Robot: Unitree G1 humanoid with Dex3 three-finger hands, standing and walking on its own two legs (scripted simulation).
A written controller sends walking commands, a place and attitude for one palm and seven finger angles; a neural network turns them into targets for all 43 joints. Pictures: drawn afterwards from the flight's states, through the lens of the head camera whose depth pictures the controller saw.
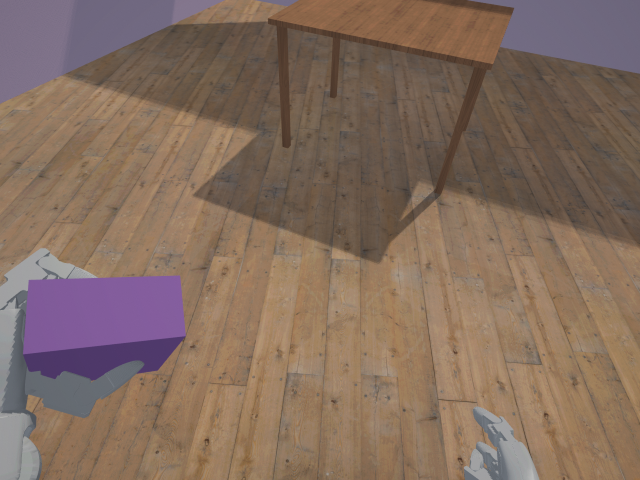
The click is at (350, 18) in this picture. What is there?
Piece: table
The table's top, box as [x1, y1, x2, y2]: [268, 0, 513, 69]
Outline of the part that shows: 268,23 490,69 513,8 468,0 298,0 269,17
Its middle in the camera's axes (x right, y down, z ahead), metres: +0.36 -1.04 +1.80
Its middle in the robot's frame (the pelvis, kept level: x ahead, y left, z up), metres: +2.05 -0.26 -0.12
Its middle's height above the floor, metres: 0.65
